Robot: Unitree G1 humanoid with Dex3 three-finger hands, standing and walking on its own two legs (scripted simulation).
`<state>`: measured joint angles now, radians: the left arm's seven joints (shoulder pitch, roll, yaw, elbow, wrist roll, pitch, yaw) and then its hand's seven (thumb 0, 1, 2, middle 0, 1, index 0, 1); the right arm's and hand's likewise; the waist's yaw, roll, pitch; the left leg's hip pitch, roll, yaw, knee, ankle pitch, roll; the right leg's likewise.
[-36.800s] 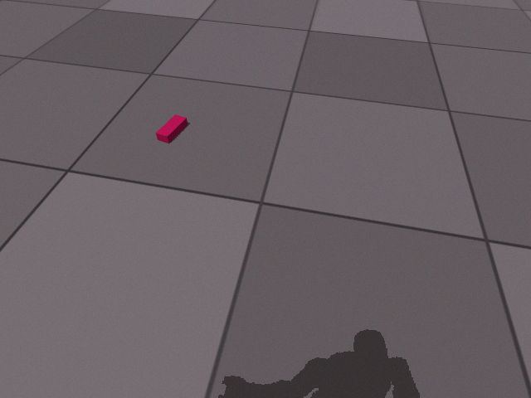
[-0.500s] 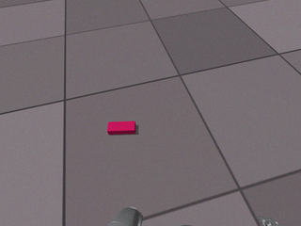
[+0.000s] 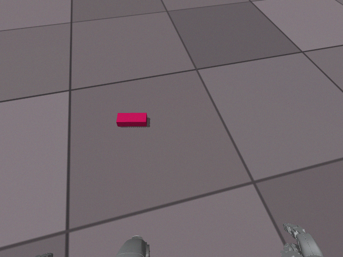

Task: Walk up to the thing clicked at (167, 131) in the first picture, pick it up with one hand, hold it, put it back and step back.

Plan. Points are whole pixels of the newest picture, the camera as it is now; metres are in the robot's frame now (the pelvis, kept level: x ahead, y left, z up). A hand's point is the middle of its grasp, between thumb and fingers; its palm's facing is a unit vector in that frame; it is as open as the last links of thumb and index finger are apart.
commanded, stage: step back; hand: left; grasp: from above
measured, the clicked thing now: (132, 119) +1.02 +0.29 -0.72
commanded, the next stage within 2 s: stand in 1.16 s
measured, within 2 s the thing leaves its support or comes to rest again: neither
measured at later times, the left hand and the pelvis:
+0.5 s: hand out of the picture -0.04 +0.29 -0.13, palm faces +0.08 -0.91 -0.40, open 7.4 cm; pelvis -0.07 +0.00 +0.02, yaw +4 degrees
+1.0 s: hand out of the picture +0.02 +0.30 -0.14, palm faces +0.10 -0.93 -0.35, open 7.4 cm; pelvis -0.02 +0.03 +0.02, yaw +5 degrees
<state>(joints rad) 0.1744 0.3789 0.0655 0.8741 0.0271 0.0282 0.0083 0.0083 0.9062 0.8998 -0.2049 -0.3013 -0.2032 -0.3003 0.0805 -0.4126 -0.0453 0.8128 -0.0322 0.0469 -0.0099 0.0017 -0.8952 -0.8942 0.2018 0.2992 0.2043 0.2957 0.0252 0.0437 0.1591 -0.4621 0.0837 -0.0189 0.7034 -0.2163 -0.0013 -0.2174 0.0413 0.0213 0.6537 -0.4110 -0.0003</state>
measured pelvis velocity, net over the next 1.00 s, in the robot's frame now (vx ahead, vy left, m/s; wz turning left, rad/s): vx -0.02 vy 0.03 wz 0.09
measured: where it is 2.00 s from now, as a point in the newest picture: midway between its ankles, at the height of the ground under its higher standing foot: outside the picture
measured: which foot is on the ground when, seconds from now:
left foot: down 0.00-0.00, up 0.02-0.26, down 0.28-0.56, up 0.58-0.80, down 0.82-1.00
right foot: down 0.00-1.00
